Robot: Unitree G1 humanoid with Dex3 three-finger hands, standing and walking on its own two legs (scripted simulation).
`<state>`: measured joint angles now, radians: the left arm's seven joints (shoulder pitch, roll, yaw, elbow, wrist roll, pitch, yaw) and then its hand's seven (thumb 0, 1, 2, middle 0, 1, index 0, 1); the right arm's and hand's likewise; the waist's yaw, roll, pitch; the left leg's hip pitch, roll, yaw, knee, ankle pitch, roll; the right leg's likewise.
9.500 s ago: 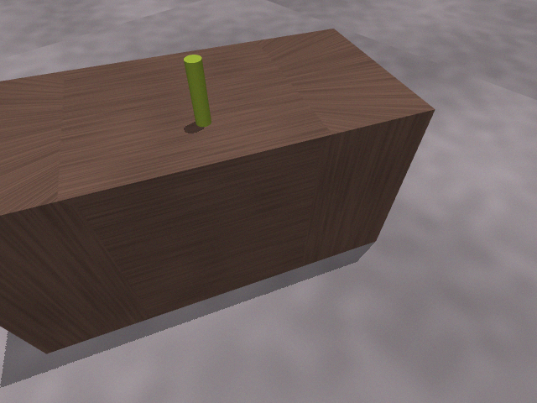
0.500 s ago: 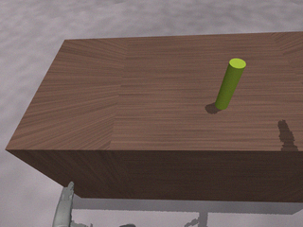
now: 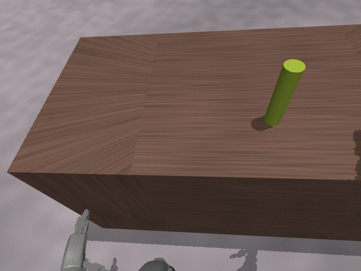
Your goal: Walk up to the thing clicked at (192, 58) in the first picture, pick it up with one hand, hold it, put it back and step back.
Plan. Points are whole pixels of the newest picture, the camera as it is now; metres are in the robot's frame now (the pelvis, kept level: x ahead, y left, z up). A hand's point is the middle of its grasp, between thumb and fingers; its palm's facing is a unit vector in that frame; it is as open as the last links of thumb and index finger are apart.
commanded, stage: go down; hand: right
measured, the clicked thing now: (281, 96) +0.52 -0.19 +0.05
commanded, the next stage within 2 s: approach in 1.06 s
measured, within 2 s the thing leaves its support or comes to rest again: neither
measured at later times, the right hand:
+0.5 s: hand out of the picture +0.42 -0.38 +0.15, palm faces +0.21 +0.98 +0.01, open 17.7 cm
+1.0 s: hand out of the picture +0.42 -0.39 +0.15, palm faces +0.22 +0.98 +0.00, open 17.7 cm
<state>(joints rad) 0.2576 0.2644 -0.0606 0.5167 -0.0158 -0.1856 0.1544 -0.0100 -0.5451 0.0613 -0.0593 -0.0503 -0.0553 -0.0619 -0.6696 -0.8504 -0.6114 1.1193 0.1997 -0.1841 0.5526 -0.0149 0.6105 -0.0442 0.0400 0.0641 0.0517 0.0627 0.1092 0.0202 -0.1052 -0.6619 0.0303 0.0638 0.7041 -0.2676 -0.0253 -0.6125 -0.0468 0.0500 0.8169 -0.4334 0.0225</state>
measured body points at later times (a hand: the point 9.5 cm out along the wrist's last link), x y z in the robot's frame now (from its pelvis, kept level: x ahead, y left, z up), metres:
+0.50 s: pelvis -0.01 +0.00 -0.01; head +0.07 -0.04 +0.43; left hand +0.14 +0.26 -0.06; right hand +0.40 -0.43 +0.15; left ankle +0.04 +0.14 -0.71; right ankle -0.02 -0.13 -0.71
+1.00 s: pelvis -0.01 +0.00 -0.01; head +0.08 -0.04 +0.43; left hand +0.14 +0.26 -0.06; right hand +0.41 -0.44 +0.15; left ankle +0.04 +0.14 -0.71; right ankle -0.02 -0.13 -0.71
